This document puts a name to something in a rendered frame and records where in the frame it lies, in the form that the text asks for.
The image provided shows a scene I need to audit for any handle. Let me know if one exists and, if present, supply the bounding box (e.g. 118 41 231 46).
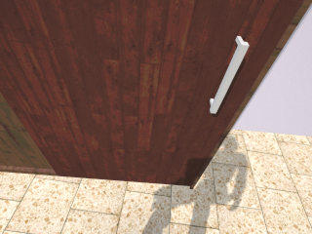
210 36 250 114

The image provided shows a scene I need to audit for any wardrobe door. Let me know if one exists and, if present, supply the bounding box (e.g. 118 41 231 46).
0 93 53 170
0 0 303 186

